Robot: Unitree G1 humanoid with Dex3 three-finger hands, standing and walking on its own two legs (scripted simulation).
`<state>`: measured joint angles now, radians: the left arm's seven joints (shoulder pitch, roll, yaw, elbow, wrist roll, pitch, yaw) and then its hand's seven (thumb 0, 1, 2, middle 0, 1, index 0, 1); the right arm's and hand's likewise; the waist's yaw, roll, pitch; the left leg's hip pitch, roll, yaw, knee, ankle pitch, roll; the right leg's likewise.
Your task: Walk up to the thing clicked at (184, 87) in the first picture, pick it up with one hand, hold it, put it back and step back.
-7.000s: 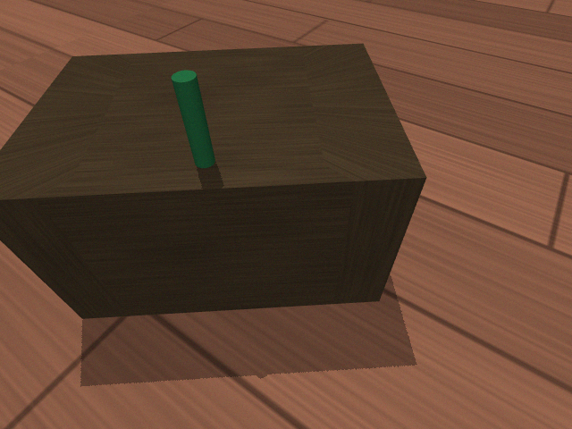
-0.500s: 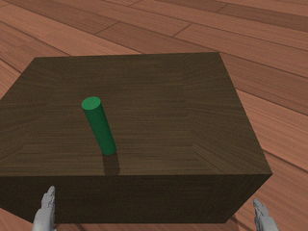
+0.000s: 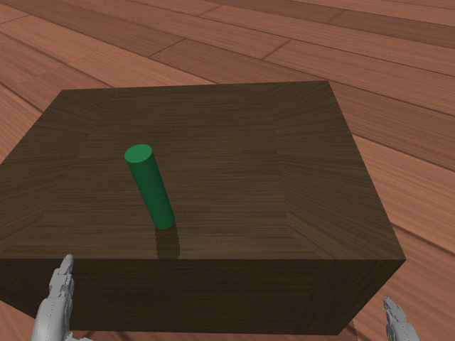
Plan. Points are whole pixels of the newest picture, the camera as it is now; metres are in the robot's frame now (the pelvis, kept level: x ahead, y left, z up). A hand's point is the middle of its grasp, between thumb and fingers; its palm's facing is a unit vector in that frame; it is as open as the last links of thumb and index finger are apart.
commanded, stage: rise first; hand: left
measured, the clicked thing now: (153, 191) +0.45 +0.21 -0.01
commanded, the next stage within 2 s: go down in 0.34 s
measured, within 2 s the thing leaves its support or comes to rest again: neither
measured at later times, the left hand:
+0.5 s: hand (92, 325) +0.16 +0.23 +0.02, palm faces +0.23 -0.91 -0.34, open 17.5 cm
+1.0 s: hand (63, 253) +0.27 +0.31 +0.05, palm faces +0.19 -0.98 -0.08, open 17.4 cm
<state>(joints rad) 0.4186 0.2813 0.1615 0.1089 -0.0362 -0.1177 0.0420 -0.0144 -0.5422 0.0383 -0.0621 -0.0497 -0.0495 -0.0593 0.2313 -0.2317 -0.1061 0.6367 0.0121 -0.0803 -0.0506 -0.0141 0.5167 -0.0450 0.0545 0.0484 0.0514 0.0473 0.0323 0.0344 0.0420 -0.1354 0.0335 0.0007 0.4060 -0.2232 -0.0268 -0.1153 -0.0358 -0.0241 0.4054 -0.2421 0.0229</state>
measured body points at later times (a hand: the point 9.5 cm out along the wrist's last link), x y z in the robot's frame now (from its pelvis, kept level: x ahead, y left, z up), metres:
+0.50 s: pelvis -0.01 +0.00 +0.00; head -0.01 -0.01 +0.45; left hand +0.15 +0.28 +0.04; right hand +0.14 -0.25 -0.10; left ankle +0.00 +0.14 -0.74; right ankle -0.01 -0.13 -0.74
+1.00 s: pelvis -0.01 +0.01 -0.01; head +0.00 +0.02 +0.44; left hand +0.25 +0.36 +0.06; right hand +0.14 -0.26 -0.09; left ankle +0.00 +0.14 -0.74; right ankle -0.01 -0.13 -0.74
